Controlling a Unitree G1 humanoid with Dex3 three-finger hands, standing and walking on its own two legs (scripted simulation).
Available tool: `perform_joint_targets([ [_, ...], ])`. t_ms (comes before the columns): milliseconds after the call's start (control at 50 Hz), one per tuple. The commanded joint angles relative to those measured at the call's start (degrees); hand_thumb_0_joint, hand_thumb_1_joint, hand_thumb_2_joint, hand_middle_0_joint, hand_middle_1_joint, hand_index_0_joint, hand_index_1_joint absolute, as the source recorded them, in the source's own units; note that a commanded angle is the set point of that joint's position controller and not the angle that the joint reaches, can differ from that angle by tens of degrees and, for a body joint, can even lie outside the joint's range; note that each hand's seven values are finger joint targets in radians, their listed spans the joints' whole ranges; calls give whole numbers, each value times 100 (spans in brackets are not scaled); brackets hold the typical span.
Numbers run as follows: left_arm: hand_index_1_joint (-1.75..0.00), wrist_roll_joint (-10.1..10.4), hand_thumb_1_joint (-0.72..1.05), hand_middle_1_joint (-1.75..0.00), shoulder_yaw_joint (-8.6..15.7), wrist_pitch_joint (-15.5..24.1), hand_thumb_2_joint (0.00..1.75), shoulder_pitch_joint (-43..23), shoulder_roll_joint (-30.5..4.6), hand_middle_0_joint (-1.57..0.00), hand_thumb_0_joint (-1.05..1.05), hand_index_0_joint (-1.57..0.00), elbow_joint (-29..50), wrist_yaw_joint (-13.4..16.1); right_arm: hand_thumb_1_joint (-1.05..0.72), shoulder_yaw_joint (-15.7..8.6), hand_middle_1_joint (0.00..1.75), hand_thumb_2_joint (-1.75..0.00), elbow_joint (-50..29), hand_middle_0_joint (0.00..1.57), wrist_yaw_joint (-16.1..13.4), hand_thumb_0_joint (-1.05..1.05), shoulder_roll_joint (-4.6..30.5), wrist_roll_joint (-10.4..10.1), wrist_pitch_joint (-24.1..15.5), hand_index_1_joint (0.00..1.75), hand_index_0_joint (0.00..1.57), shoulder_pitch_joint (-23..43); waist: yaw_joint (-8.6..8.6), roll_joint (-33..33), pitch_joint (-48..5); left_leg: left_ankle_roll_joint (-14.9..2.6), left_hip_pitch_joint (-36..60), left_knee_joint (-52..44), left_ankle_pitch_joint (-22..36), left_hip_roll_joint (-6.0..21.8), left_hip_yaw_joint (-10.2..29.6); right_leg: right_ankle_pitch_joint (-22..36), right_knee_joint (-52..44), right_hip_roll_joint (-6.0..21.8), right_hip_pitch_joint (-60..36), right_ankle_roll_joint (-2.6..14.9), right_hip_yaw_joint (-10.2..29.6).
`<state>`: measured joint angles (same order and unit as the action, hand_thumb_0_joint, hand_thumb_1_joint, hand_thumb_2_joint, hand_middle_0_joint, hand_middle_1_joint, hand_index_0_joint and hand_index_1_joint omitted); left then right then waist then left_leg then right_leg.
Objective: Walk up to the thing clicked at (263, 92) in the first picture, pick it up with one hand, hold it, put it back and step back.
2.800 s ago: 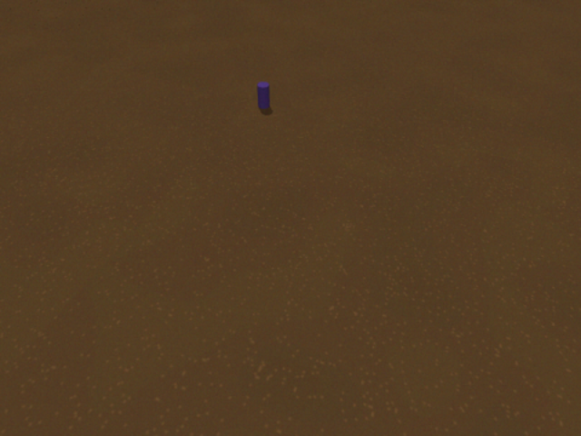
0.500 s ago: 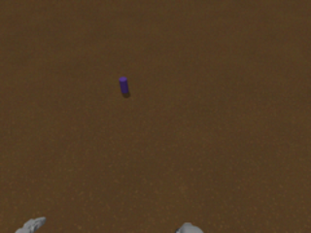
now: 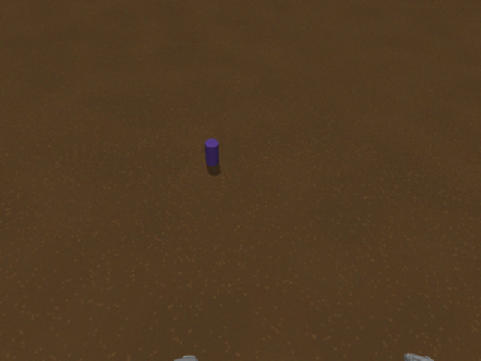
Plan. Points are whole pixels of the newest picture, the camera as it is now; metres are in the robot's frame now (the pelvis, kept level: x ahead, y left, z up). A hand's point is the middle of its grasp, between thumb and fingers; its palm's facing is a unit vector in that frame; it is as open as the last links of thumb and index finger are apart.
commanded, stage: walk up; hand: left
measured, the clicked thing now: (212, 152) +1.27 +0.20 -0.68
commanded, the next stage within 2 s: none
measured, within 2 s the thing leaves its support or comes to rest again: neither
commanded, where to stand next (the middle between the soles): +0.90 +0.01 m, yaw -3 degrees
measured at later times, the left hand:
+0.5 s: hand (140, 237) +0.39 +0.24 -0.12, palm faces -0.12 -0.91 -0.39, open 7.4 cm
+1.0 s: hand (123, 218) +0.45 +0.31 -0.15, palm faces +0.01 -0.93 -0.37, open 7.4 cm
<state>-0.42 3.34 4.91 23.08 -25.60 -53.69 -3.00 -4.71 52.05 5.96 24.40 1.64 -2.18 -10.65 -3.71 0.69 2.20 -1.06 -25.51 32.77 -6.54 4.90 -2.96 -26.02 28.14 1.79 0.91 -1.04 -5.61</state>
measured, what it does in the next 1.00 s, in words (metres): walks ahead: right foot, then left foot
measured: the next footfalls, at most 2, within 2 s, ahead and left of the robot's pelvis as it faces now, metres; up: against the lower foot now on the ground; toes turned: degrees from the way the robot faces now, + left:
right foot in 0.46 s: +0.39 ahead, -0.12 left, +0.00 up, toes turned -8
left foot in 0.96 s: +0.58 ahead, +0.15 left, +0.00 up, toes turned +5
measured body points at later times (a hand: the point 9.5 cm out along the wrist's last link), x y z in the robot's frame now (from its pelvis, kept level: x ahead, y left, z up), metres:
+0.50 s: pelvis +0.25 -0.01 -0.01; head +0.27 -0.04 +0.44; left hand +0.39 +0.29 -0.09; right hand +0.25 -0.34 -0.14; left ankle +0.12 +0.12 -0.70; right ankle +0.35 -0.12 -0.72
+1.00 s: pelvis +0.44 +0.02 +0.00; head +0.45 +0.05 +0.45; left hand +0.45 +0.36 -0.12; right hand +0.54 -0.30 -0.09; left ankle +0.54 +0.14 -0.72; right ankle +0.35 -0.12 -0.72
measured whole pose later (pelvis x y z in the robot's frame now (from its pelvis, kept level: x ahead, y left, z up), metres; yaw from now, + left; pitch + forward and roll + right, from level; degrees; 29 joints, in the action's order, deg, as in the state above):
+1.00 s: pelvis +0.44 +0.02 +0.00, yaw +1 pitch -3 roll -1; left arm -0.5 3.6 4.1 21.0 -26.0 -51.6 -2.2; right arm -4.1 51.4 5.0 23.2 2.0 -2.3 -13.4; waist -2.4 -1.9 3.5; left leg -1.0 -22.3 33.8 -8.7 3.0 -2.9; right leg -25.6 34.6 4.6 4.4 -0.2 -7.0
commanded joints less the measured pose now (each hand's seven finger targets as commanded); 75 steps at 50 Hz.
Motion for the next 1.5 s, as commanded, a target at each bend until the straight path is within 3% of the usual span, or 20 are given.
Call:
perform_joint_targets([
  [0, -30, 77, 90, -30, 57, 119, 90, 128, -454, -20, 0, -20, 719, 140, -90, -627, 30, -90, -177, 20, -264, 0, 1968, 134, -346, 30, 20, -1572, 978, 2249, -1196, -895, 4067, -977, -1738, 1615, 2953, -362, 3706, -217, 3459, 391, 306],
  [40, -30, 49, 90, -30, 180, 81, 90, -211, -1326, -20, 0, -20, 573, 280, -90, -656, 30, -90, -318, 20, -301, 0, 1998, -180, -329, 30, 20, -1216, 960, 1080, -892, -1591, 3895, -1533, -1322, 2153, 4059, -303, 4385, -33, 4264, 499, 951],
  [120, -30, 213, 90, -30, 155, 62, 90, -157, -1001, -20, 0, -20, 382, 136, -90, -260, 30, -90, -450, 20, -399, 0, 1269, -237, -413, 30, 20, -606, 415, 639, -6, -560, 2023, -1483, 1916, 976, 1011, 911, 3453, 263, 3025, 328, 1274],
  [220, -30, 99, 90, -30, 155, -66, 90, -635, -871, -20, 0, -20, 637, -17, -90, -278, 30, -90, -676, 20, -415, 0, 1267, -168, -467, 30, 20, -489, 412, 715, 134, -1135, 2089, -1769, 1835, 1030, 476, 1345, 2429, 397, 3285, 132, 788],
  [320, -30, 34, 90, -30, 165, -37, 90, -1375, -717, -20, 0, -20, 832, -136, -90, -283, 30, -90, -718, 20, -369, 0, 1341, -161, -424, 30, 20, -498, 541, 662, 265, -929, 1732, -1643, 1466, 737, 79, 2217, 702, 310, 2406, 222, 227],
  [420, -30, -10, 90, -30, 397, 35, 90, -446, -1039, -20, 0, -20, 451, -19, -90, -245, 30, -90, -829, 20, -409, 0, 1207, -162, -331, 30, 20, -594, -7, -133, -638, -665, 1512, 395, 1359, 546, -53, 1881, 97, 27, 290, 510, 154],
  [440, -30, -44, 90, -30, 519, 85, 90, 145, -1298, -20, 0, -20, 319, 53, -90, -139, 30, -90, -851, 20, -390, 0, 922, -160, -341, 30, 20, -906, -248, -952, -1125, -494, 875, 1799, 522, 136, -278, 1348, -185, 404, -686, 616, 735],
  [460, -30, -59, 90, -30, 639, 128, 90, 339, -1761, -20, 0, -20, 407, 124, -90, 8, 30, -90, -900, 20, -369, 0, 546, -162, -319, 30, 20, -1335, -161, -1961, -1328, -267, -443, 2917, -2152, -564, -228, 998, -563, 1863, -1547, 987, 3083],
  [480, -30, 39, 90, -30, 614, 105, 90, 240, -1820, -20, 0, -20, 443, 139, -90, -124, 30, -90, -768, 20, -420, 0, 1175, -185, -261, 30, 20, -1182, -258, -1352, -1160, -181, -1104, 3542, -2450, -572, 139, 811, -1061, 2447, -1642, 1574, 4369],
  [600, -30, 101, 90, -30, 345, 176, 90, -659, -1146, -20, 0, -20, 665, 213, -90, -105, 30, -90, -402, 20, -365, 0, 981, -206, -107, 30, 20, -1045, 335, -704, 19, -104, -272, 3049, -994, -196, 858, 2526, -1229, 1180, 896, 912, 1430],
  [780, -30, -53, 90, -30, 482, 239, 90, -662, -1401, -20, 0, -20, 885, 159, -90, -210, 30, -90, -652, 20, -112, 0, 957, -26, -44, 30, 20, -91, 177, -806, 546, 195, -449, 877, -212, 215, 593, 73, -1852, 1465, 1280, 1260, 1121],
  [880, -30, -23, 90, -30, 472, 186, 90, -478, -1439, -20, 0, -20, 785, 130, -90, -226, 30, -90, -656, 20, -61, 0, 937, -44, -164, 30, 20, 145, 128, -633, 274, -48, 374, 47, -264, 76, 153, 843, -1227, 1448, 1052, 1179, 947],
  [940, -30, -12, 90, -30, 351, 118, 90, -428, -1298, -20, 0, -20, 785, 152, -90, -305, 30, -90, -389, 20, -169, 0, 1105, 3, -240, 30, 20, -730, 647, -10, -155, -191, 1771, -360, -581, -334, -118, 2466, 405, 1077, 1274, 943, 479],
  [960, -30, 32, 90, -30, 229, 82, 90, -133, -969, -20, 0, -20, 797, 164, -90, -418, 30, -90, -233, 20, -252, 0, 1421, 67, -290, 30, 20, -1379, 886, 904, -665, -469, 2792, -800, -1300, 30, 590, 2581, 2132, 588, 1842, 719, 73],
  [980, -30, 74, 90, -30, 78, 65, 90, 182, -380, -20, 0, -20, 880, 144, -90, -525, 30, -90, -355, 20, -333, 0, 1884, 117, -323, 30, 20, -1601, 807, 2260, -889, -883, 3717, -1165, -1344, 1474, 3047, -234, 3476, -199, 3382, 314, 138],
  [1000, -30, 60, 90, -30, 204, -4, 90, 73, -967, -20, 0, -20, 745, 232, -90, -553, 30, -90, -469, 20, -358, 0, 2027, -84, -320, 30, 20, -1455, 863, 1364, -839, -1365, 3484, -1646, -1656, 1988, 4093, -612, 3859, -242, 3716, 409, 540],
  [1100, -30, 148, 90, -30, 204, -73, 90, 13, -985, -20, 0, -20, 455, 150, -90, -257, 30, -90, -570, 20, -440, 0, 1290, -213, -366, 30, 20, -801, 441, 686, 153, -607, 1744, -1655, 675, 953, 1294, 839, 3312, 266, 2900, 328, 1222],
  [1280, -30, 13, 90, -30, 233, -187, 90, -775, -873, -20, 0, -20, 612, -29, -90, -334, 30, -90, -729, 20, -442, 0, 1348, -132, -409, 30, 20, -822, 595, 630, 550, -958, 1800, -2368, -825, 1001, 843, 1671, 1991, 431, 3367, 51, 920],
  [1400, -30, -28, 90, -30, 202, -38, 90, -1190, -666, -20, 0, -20, 722, -63, -90, -290, 30, -90, -813, 20, -425, 0, 1265, -117, -301, 30, 20, -849, 588, 554, 281, -985, 2000, -1389, 948, 913, 342, 1686, 530, 280, 2398, 240, 304],
  [1480, -30, -61, 90, -30, 434, 105, 90, 120, -1148, -20, 0, -20, 301, 115, -90, -99, 30, -90, -942, 20, -431, 0, 852, -161, -252, 30, 20, -1053, -30, -829, -695, -576, 1018, 1133, 311, 278, -96, 1472, -293, 265, -200, 499, 668],
])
